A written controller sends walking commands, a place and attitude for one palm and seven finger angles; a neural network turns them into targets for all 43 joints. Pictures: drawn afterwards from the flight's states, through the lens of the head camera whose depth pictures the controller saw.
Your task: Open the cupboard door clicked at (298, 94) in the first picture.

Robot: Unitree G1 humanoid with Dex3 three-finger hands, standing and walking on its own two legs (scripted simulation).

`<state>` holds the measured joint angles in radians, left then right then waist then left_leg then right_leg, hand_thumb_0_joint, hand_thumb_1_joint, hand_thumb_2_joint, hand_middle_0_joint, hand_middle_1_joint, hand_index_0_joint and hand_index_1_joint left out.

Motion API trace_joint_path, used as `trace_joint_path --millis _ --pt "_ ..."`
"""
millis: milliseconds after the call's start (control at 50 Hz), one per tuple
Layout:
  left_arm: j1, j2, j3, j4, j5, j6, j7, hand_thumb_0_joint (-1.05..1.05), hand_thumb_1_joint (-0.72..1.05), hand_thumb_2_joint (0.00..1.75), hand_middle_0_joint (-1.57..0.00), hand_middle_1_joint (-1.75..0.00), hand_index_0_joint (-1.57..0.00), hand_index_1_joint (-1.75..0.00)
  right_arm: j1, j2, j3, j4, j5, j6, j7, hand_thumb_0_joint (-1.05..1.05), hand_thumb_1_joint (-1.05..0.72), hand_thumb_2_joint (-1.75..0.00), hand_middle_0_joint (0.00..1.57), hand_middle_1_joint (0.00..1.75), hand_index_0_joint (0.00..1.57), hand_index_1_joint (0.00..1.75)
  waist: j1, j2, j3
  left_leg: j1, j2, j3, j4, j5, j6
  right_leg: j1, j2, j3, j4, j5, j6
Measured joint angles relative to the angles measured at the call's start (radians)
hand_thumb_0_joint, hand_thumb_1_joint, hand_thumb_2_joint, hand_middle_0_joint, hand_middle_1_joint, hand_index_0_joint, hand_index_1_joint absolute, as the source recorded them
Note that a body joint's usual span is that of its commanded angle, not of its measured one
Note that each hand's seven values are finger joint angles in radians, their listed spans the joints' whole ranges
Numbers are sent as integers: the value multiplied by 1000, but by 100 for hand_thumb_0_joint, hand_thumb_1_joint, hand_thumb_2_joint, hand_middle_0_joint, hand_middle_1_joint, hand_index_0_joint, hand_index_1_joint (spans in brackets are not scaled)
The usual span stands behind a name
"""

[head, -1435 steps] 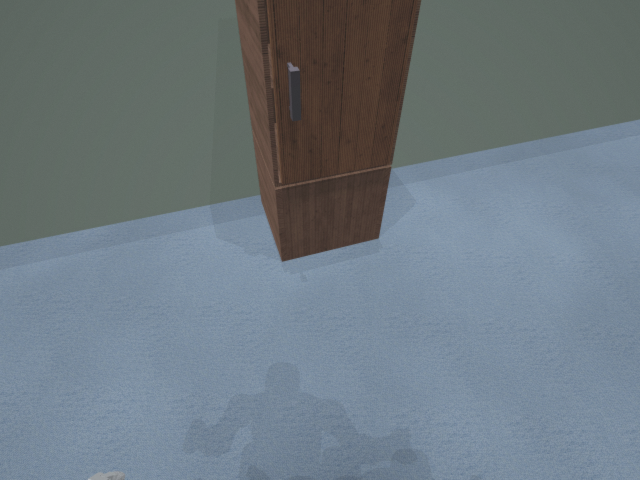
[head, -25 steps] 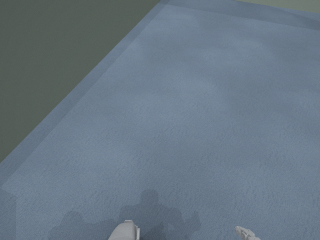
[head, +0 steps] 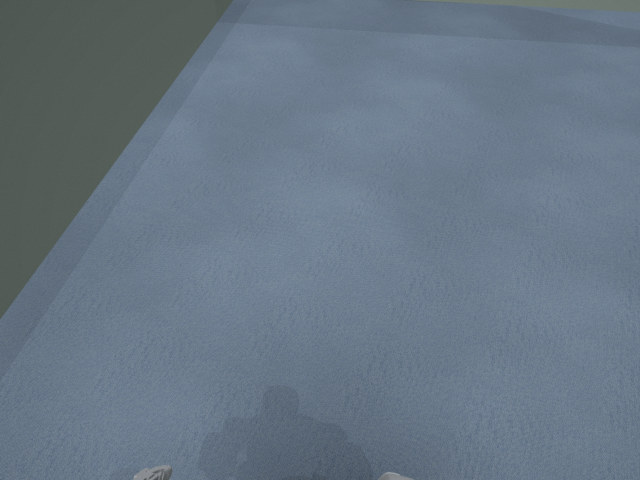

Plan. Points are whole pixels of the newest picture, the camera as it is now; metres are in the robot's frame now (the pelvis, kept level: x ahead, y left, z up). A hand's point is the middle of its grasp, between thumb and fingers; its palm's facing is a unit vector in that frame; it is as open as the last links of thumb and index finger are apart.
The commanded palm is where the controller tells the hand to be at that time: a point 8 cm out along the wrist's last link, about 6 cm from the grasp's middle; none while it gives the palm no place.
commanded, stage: turn to face it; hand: left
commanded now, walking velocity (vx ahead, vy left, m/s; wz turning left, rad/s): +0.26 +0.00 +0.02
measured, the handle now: out of the picture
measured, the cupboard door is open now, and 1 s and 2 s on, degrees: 46 46 46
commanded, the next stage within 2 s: none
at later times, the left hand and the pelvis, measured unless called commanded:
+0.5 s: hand (201, 434) +0.21 +0.20 -0.19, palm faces +0.19 -0.97 -0.17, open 7.3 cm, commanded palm none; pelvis +0.19 +0.01 -0.01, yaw +10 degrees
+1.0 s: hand (230, 420) +0.22 +0.15 -0.15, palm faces +0.47 -0.84 -0.26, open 7.3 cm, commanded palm none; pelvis +0.26 -0.06 +0.01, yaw +30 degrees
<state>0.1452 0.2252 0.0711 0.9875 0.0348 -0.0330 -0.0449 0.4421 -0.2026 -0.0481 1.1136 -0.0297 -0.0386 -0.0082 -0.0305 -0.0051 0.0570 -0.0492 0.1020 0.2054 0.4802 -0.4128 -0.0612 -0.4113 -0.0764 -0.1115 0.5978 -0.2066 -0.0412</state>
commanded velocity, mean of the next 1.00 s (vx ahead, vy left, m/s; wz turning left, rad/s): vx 0.01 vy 0.00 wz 0.56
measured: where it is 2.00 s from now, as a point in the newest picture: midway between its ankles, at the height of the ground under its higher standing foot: (354, 432)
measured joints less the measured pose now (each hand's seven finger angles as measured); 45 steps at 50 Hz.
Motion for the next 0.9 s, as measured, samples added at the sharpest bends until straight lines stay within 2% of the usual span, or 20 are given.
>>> trace_joint_path --millis 40,80,120,160,220,280,340,360,380,420,460,500,560,620,720,760,780,820,860,900 --pt "-23 1 2 -2 -4 -26 12 0 92 90 -20 -30 -20 -29 -1 1 2 22 11 17 4 1 -92 -90 20 30 20 30 -1 12 18 -95 26 -46 266 -70 24 6 17 -10 57 -56 -7" --pt "-23 -7 -4 -3 -12 -38 25 0 92 90 -20 -30 -20 -29 -28 5 1 32 16 29 3 1 -92 -90 20 30 20 30 -4 13 31 -221 11 -110 535 -78 35 48 27 -19 50 -85 -8" --pt "-5 -20 -12 5 -15 -38 37 0 92 90 -20 -30 -20 -29 -61 12 -1 22 16 32 0 1 -92 -90 20 30 20 30 -9 11 27 -321 9 -130 632 -35 34 108 37 -27 -12 -79 -5" --pt "20 -37 -21 24 -13 -36 43 0 91 90 -20 -30 -20 -29 -96 22 -1 -1 15 31 -1 1 -91 -90 20 30 20 30 -15 4 14 -391 12 -129 596 7 29 166 43 -34 -81 -73 -7" --pt "47 -40 -16 50 -16 -35 57 -1 95 90 -20 -30 -20 -29 -144 45 4 -40 17 25 3 1 -91 -90 20 30 20 30 -18 -4 1 -447 7 -124 456 90 25 242 47 -54 -157 -75 -1" --pt "62 -42 -24 67 -15 -31 54 -1 95 90 -20 -30 -21 -29 -187 56 5 -62 15 26 1 1 -93 -90 20 30 20 30 -10 -8 6 -453 -9 -104 312 155 32 306 46 -85 -175 -111 14" --pt "83 -49 -26 68 -16 -20 56 -1 94 90 -20 -30 -20 -29 -218 39 5 -79 15 30 11 1 -95 -90 20 30 20 30 4 -16 18 -417 -36 -81 191 221 45 345 35 -115 -118 -187 37" --pt "95 -52 -26 65 -17 -13 56 0 94 90 -20 -30 -20 -29 -221 30 6 -91 12 27 15 1 -94 -90 20 30 20 30 8 -17 18 -394 -46 -80 147 301 57 341 27 -123 -63 -226 45" --pt "106 -54 -25 62 -21 -4 56 0 93 90 -20 -30 -20 -29 -224 20 5 -103 7 23 15 1 -94 -90 20 30 20 30 10 -14 13 -387 -51 -86 149 285 87 309 16 -126 30 -260 56" --pt "99 -45 -24 53 -25 24 60 0 93 90 -20 -30 -20 -29 -244 17 6 -121 3 22 8 1 -94 -90 20 30 20 30 6 -31 19 -407 -71 -94 211 192 129 198 12 -54 297 -368 71" --pt "75 -36 -19 42 -22 45 60 0 92 90 -20 -30 -20 -29 -254 14 7 -139 3 25 0 1 -93 -90 20 30 20 30 8 -33 20 -410 -84 -109 211 169 133 82 28 15 505 -366 80" --pt "46 -30 -12 22 -18 52 56 0 92 90 -20 -30 -20 -29 -257 9 8 -150 4 29 -6 1 -92 -90 20 30 20 30 15 -29 20 -398 -96 -129 168 192 121 -1 26 53 582 -306 89" --pt "14 -25 -5 -21 -15 52 50 0 92 90 -20 -30 -20 -29 -262 2 9 -160 4 36 -6 1 -92 -90 20 30 20 30 27 -17 17 -374 -109 -161 94 227 120 -67 13 87 533 -237 98" --pt "-4 -17 -2 -57 -14 55 50 0 91 90 -20 -30 -20 -29 -267 -3 6 -172 4 46 0 0 -91 -90 20 30 20 30 26 0 10 -358 -112 -200 46 250 107 -80 10 103 428 -219 105" --pt "-18 -3 -3 -97 -14 59 50 0 91 90 -20 -30 -20 -29 -270 -13 -13 -196 2 68 10 1 -91 -90 20 30 20 30 11 31 2 -358 -115 -276 44 248 70 -1 37 100 190 -205 102" --pt "-7 5 -6 -117 -13 48 49 0 91 90 -20 -30 -20 -29 -263 -18 -23 -205 8 79 13 1 -90 -90 20 30 21 30 11 31 -9 -376 -128 -304 80 229 51 76 42 92 20 -154 91" --pt "3 13 -6 -127 -8 38 51 0 91 90 -20 -30 -20 -29 -261 -19 -28 -208 12 84 14 1 -90 -90 20 30 21 30 19 14 -15 -399 -141 -299 131 162 44 92 29 100 -32 -106 71" --pt "9 0 -13 -124 -3 37 58 0 91 90 -20 -30 -20 -29 -271 -41 -42 -205 12 97 17 1 -91 -90 20 30 20 30 19 32 -1 -453 -143 -285 335 -3 37 97 23 69 9 -113 53" --pt "28 -12 -19 -121 -4 39 63 0 91 90 -20 -30 -20 -29 -278 -56 -50 -201 11 108 21 1 -91 -90 20 30 20 30 17 33 8 -496 -135 -245 536 -37 25 131 6 39 -2 -134 47" --pt "46 -16 -23 -115 -4 38 64 0 91 90 -20 -30 -20 -29 -285 -61 -50 -200 13 113 26 1 -91 -90 20 30 20 30 13 19 16 -503 -117 -206 619 -29 11 166 -11 12 -34 -135 46"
